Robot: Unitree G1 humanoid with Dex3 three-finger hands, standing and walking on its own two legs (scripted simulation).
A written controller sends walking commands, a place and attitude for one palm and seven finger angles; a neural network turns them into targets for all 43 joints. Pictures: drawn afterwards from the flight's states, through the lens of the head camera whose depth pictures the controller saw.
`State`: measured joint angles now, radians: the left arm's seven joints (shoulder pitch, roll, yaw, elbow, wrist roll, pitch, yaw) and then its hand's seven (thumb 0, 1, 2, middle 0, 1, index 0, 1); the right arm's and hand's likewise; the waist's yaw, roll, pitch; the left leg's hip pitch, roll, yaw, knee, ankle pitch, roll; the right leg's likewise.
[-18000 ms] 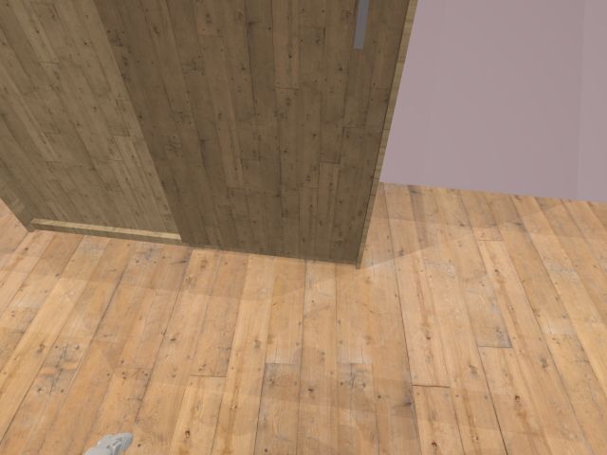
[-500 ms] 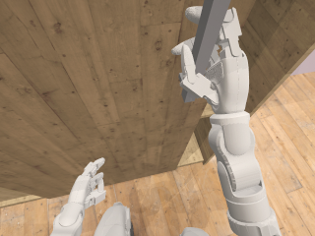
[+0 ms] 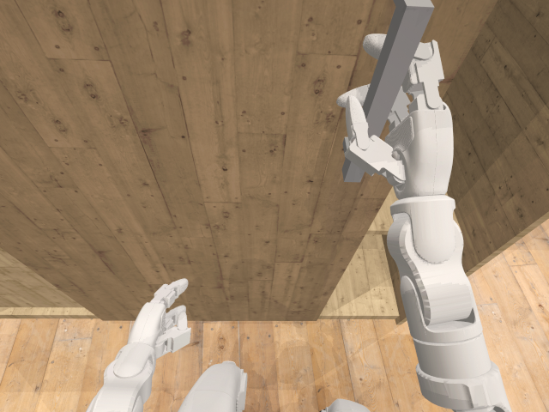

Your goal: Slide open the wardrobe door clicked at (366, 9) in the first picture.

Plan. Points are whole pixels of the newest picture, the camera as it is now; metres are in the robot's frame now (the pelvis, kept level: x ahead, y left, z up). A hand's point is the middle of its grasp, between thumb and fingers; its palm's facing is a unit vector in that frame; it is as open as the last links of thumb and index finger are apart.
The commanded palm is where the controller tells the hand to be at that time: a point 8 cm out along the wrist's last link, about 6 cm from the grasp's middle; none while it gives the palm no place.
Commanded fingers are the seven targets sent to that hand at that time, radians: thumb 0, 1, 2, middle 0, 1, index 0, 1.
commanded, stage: step sideways, sliding the door along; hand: right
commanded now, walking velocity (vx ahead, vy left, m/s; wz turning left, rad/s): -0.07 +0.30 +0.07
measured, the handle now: (371, 97) +0.39 -0.07 +0.25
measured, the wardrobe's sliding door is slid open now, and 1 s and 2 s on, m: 0.30 0.50 0.63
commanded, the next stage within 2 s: stop walking and hold the door there in 1.56 s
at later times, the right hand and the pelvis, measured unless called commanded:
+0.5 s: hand (277, 129) +0.35 +0.02 +0.24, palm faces +0.09 +1.00 -0.03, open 6.4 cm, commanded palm +0.32 +0.04 +0.24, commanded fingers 0.00 -0.90 -0.90 0.45 1.40 0.45 1.40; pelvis -0.08 +0.14 +0.01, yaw +1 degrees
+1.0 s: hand (137, 125) +0.34 +0.15 +0.24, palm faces +0.15 +0.99 -0.06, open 6.4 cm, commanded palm +0.32 +0.17 +0.23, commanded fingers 0.00 -0.90 -0.90 0.45 1.40 0.45 1.40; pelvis -0.07 +0.30 +0.01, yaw -1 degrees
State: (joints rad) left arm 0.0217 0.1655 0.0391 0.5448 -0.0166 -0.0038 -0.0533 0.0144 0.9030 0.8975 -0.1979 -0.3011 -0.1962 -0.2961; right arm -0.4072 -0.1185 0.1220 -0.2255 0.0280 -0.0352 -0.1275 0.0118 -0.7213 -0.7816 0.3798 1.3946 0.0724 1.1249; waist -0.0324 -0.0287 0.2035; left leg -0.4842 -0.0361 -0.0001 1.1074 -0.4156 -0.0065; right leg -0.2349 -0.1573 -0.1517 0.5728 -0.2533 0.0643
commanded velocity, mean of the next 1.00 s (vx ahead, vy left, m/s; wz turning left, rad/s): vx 0.13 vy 0.30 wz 0.04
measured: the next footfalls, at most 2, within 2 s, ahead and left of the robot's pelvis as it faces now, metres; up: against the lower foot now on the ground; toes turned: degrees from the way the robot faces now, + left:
left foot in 0.14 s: -0.03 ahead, +0.20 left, +0.00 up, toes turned +5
right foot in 0.32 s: -0.01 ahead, -0.05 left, +0.00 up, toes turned -7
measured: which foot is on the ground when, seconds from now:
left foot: up 0.00-0.12, down 0.14-0.32, up 0.34-0.64, down 0.66-0.82, up 0.84-1.00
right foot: down 0.00-0.16, up 0.18-0.30, down 0.32-0.66, up 0.68-0.80, down 0.82-1.00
